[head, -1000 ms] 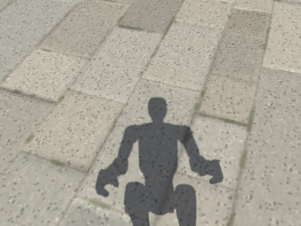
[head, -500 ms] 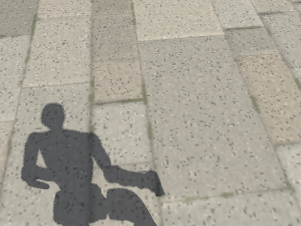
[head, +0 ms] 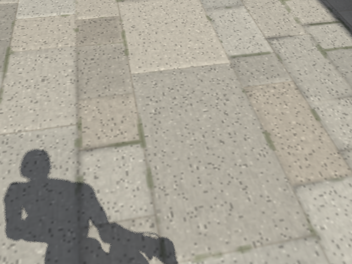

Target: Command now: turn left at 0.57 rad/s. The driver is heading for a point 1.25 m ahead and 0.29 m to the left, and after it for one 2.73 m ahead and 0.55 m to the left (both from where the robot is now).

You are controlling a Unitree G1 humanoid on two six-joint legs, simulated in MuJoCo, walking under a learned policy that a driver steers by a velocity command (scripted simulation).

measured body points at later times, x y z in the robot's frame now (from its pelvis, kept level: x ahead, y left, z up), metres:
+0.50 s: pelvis +0.13 +0.03 +0.00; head +0.15 +0.05 +0.45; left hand +0.23 +0.35 -0.08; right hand +0.28 -0.25 -0.10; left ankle -0.02 +0.09 -0.74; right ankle +0.27 -0.07 -0.72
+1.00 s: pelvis +0.44 +0.20 -0.02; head +0.48 +0.22 +0.43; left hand +0.23 +0.39 -0.14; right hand +0.77 +0.13 -0.07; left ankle +0.47 +0.33 -0.74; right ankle +0.30 -0.03 -0.67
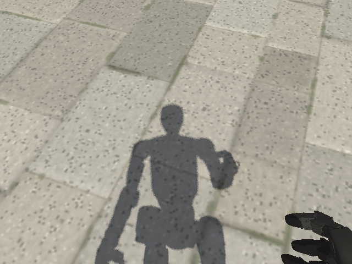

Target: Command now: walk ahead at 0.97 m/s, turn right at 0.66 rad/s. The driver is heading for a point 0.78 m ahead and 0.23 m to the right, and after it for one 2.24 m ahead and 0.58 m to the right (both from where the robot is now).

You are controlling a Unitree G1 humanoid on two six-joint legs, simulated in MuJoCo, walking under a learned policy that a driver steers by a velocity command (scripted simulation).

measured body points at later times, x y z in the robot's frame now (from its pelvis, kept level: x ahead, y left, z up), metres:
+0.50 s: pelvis +0.43 -0.07 -0.01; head +0.47 -0.08 +0.43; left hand +0.65 +0.14 -0.13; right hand +0.41 -0.34 -0.13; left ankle +0.33 +0.13 -0.57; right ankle +0.48 -0.10 -0.72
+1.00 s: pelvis +0.89 -0.23 +0.02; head +0.90 -0.24 +0.47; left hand +1.17 -0.11 -0.07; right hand +0.72 -0.46 -0.10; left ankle +0.93 -0.17 -0.72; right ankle +0.79 -0.30 -0.63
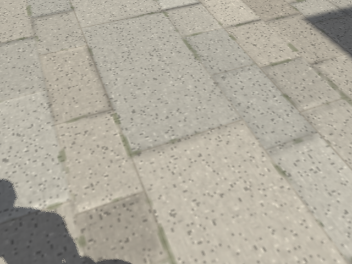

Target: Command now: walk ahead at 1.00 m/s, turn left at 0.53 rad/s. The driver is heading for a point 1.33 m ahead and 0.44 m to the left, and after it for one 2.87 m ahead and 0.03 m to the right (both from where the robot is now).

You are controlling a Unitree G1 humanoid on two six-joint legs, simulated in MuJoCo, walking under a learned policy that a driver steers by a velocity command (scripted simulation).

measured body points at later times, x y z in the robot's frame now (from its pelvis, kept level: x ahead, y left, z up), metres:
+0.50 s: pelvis +0.46 +0.03 +0.00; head +0.48 +0.04 +0.45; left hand +0.33 +0.31 -0.12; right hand +0.76 -0.15 -0.07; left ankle +0.49 +0.15 -0.65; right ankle +0.41 -0.12 -0.74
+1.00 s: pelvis +0.85 +0.29 -0.01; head +0.88 +0.30 +0.44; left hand +0.85 +0.59 -0.09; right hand +1.04 +0.08 -0.14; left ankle +0.72 +0.22 -0.74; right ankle +1.14 +0.33 -0.68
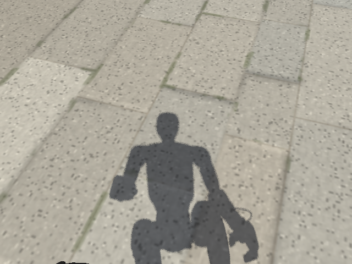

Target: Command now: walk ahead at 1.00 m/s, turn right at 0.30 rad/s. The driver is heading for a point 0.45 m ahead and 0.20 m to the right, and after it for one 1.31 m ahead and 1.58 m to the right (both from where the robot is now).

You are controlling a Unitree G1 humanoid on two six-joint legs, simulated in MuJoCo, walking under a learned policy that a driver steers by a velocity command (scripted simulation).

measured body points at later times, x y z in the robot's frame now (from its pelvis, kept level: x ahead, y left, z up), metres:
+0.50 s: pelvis +0.49 -0.09 +0.00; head +0.53 -0.10 +0.45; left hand +0.53 +0.21 -0.11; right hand +0.70 -0.36 -0.04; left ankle +0.75 +0.01 -0.69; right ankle +0.30 -0.10 -0.73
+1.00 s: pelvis +0.90 -0.30 -0.03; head +0.92 -0.32 +0.41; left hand +1.25 -0.36 -0.08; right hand +0.65 -0.43 -0.16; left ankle +0.79 -0.02 -0.69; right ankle +0.98 -0.42 -0.73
